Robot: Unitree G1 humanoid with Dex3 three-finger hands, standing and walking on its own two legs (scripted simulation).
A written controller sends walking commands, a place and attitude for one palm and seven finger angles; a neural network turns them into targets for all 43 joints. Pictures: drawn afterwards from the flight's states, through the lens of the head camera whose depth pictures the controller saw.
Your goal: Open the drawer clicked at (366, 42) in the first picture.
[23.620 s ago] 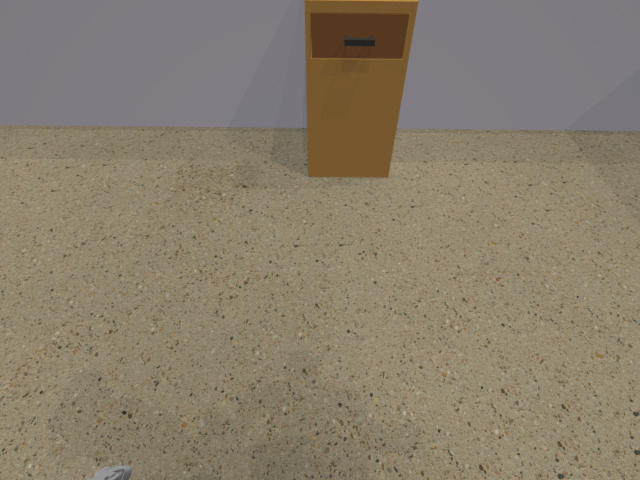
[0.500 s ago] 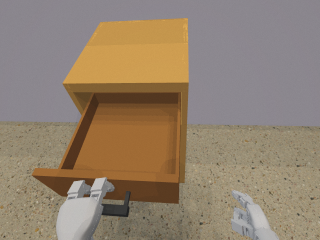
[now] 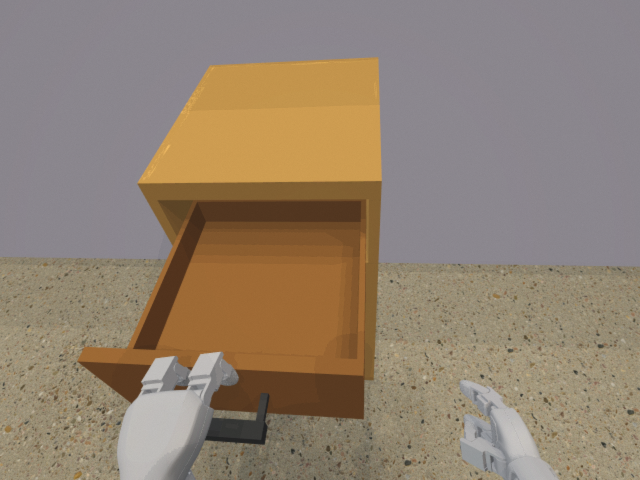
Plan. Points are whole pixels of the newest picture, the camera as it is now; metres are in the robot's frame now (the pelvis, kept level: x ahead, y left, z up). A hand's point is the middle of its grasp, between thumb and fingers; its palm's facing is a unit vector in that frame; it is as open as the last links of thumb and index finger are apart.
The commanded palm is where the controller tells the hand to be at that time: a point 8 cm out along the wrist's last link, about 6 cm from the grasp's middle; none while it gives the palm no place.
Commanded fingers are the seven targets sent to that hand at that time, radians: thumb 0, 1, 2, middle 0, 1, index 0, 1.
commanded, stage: lift the hand off the handle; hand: left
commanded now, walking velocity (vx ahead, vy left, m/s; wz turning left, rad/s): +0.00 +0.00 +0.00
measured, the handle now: (225, 413) +0.21 +0.17 -0.05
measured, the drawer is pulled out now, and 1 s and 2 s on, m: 0.30 0.30 0.30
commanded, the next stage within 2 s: draw the hand back to the body in 0.90 s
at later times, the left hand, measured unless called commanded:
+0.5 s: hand (188, 411) +0.18 +0.16 +0.07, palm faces +0.08 -0.21 -0.97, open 13.9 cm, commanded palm +0.15 +0.17 +0.13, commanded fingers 0.00 -0.50 0.30 -0.30 -1.20 -0.30 -1.20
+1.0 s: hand (180, 397) +0.18 +0.17 +0.09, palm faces +0.09 -0.26 -0.96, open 13.9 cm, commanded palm +0.14 +0.17 +0.15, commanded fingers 0.00 -0.50 0.30 -0.30 -1.20 -0.30 -1.20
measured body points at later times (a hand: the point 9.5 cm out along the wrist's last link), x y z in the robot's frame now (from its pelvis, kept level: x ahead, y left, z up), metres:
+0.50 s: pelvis +0.00 +0.00 +0.02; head +0.01 -0.05 +0.46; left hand +0.17 +0.17 +0.12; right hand +0.22 -0.20 -0.07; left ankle -0.02 +0.11 -0.70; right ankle +0.01 -0.08 -0.70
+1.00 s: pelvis +0.01 +0.01 +0.02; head +0.01 -0.04 +0.47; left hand +0.17 +0.18 +0.14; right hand +0.24 -0.18 -0.06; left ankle -0.02 +0.11 -0.70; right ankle +0.01 -0.08 -0.70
